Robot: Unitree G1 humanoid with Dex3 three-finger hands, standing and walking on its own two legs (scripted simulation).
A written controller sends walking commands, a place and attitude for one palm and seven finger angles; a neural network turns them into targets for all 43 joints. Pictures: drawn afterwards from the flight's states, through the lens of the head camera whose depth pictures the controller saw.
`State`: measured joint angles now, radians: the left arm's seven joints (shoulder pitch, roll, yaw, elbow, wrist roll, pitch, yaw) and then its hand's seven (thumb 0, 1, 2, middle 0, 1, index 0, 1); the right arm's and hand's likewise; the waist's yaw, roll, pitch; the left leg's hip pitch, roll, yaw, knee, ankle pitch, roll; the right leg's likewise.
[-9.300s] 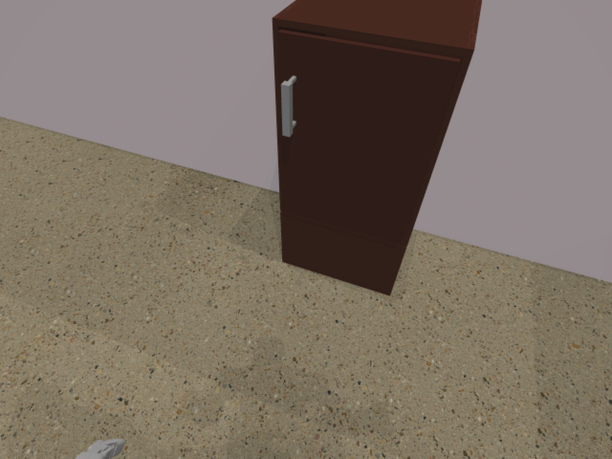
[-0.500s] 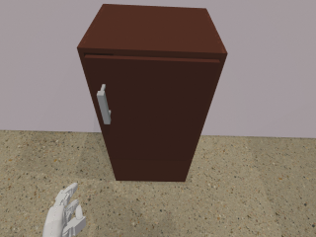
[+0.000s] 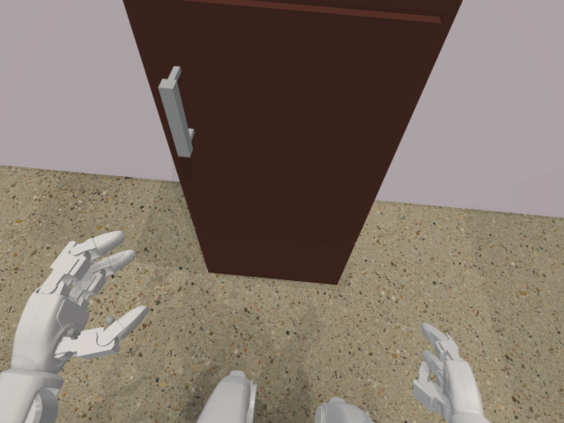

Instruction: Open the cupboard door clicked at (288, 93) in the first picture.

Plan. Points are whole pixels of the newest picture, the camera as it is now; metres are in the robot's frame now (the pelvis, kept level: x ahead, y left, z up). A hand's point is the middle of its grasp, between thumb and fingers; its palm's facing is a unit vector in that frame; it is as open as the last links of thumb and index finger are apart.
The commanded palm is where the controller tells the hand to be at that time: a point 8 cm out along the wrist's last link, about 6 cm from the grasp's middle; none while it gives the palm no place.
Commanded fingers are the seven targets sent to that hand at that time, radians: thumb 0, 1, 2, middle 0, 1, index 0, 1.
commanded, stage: raise the hand with hooked fingers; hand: left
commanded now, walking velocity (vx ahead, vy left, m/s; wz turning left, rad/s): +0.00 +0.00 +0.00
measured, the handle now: (180, 113) +0.56 +0.24 +0.08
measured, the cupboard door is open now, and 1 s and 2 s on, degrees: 0 0 0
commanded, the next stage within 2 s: move the hooked fingers beside the handle in 1.44 s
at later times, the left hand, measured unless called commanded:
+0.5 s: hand (83, 283) +0.26 +0.27 +0.07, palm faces +0.00 -1.00 -0.04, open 13.0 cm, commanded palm +0.24 +0.33 +0.08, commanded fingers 0.00 -0.48 0.31 -0.30 -1.18 -0.30 -1.18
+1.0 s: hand (51, 230) +0.31 +0.32 +0.10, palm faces +0.04 -1.00 -0.04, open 14.0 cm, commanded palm +0.28 +0.36 +0.10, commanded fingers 0.00 -0.50 0.30 -0.30 -1.20 -0.30 -1.20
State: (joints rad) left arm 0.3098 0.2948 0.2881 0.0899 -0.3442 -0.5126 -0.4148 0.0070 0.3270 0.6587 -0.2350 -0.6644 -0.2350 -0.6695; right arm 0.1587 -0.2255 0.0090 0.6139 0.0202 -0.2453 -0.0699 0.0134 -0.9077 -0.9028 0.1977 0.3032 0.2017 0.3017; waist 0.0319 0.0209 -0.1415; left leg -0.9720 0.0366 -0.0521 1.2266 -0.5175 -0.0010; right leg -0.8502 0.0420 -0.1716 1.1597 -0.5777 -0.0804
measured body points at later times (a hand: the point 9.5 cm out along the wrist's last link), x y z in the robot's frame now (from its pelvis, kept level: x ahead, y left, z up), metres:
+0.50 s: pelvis +0.00 +0.04 +0.03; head +0.07 +0.07 +0.47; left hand +0.25 +0.33 +0.08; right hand +0.16 -0.22 -0.04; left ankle +0.04 +0.11 -0.64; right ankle +0.00 -0.08 -0.64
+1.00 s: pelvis +0.01 +0.05 +0.04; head +0.07 +0.07 +0.49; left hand +0.30 +0.37 +0.11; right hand +0.15 -0.21 -0.04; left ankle +0.04 +0.11 -0.64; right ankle +0.00 -0.08 -0.64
